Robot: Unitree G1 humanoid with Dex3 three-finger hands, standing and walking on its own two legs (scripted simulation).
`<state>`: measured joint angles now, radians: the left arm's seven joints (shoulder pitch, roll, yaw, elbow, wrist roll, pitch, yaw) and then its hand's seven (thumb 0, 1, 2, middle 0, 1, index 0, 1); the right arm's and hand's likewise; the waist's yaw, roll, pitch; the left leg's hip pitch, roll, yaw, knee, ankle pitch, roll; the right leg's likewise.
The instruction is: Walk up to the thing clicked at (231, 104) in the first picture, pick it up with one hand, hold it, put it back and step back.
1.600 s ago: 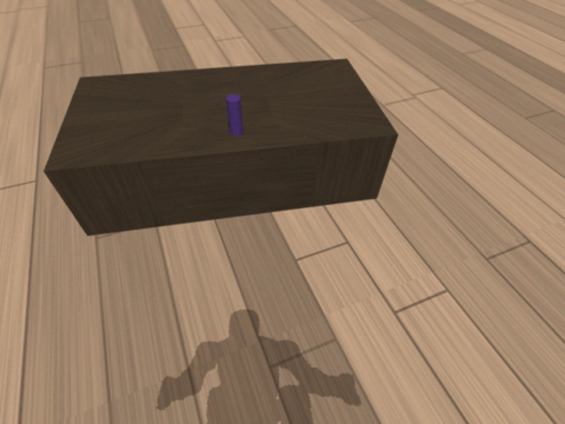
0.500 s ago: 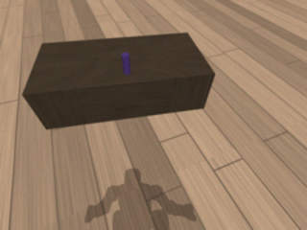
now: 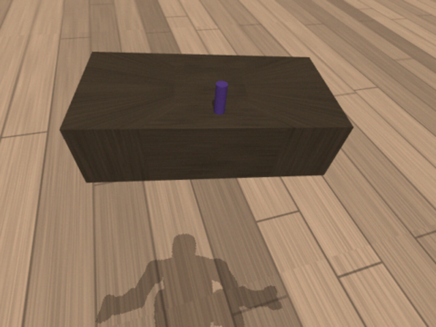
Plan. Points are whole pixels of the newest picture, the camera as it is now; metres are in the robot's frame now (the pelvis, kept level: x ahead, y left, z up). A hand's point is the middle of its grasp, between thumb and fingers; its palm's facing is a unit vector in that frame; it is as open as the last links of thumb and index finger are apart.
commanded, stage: walk up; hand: right
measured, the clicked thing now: (220, 98) +1.12 -0.10 -0.28
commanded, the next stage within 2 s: none
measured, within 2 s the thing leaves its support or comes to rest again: neither
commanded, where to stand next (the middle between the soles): +0.68 +0.10 m, yaw +2 degrees
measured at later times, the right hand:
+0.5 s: hand (318, 254) +0.30 -0.27 -0.14, palm faces -0.09 +0.95 -0.31, open 7.4 cm
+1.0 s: hand (266, 176) +0.51 -0.17 -0.10, palm faces -0.09 +0.92 -0.38, open 7.4 cm
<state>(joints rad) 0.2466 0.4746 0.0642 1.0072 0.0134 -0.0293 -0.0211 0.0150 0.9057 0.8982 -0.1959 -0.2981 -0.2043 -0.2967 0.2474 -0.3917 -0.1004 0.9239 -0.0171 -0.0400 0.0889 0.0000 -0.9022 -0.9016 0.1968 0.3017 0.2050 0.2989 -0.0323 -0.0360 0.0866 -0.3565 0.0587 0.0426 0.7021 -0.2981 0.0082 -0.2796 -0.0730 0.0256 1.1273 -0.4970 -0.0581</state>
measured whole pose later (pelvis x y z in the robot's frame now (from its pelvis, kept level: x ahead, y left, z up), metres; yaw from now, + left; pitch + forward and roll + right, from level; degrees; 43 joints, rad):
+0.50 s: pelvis +0.22 -0.01 +0.01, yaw +3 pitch -4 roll +1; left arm 0.28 0.37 0.04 0.87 0.00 -0.10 -0.04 0.01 0.90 0.90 -0.20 -0.30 -0.21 -0.30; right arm 0.29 -0.43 -0.06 0.86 0.00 -0.03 0.05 0.00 -0.90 -0.90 0.20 0.30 0.21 0.30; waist 0.03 0.07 0.08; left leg -0.39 -0.02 -0.06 1.13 -0.39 0.03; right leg -0.26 -0.05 -0.08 0.57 -0.24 -0.02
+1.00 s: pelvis +0.40 +0.09 +0.02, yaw +5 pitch -3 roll -1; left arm 0.33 0.45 0.04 0.88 -0.01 -0.06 -0.03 0.01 0.90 0.90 -0.20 -0.30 -0.21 -0.30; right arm 0.27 -0.36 -0.05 0.81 0.00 -0.07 0.06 0.00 -0.90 -0.90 0.20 0.30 0.21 0.30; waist 0.00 -0.05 0.10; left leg -0.24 0.01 0.07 0.51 -0.22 0.04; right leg -0.45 -0.06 0.04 1.07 -0.33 -0.04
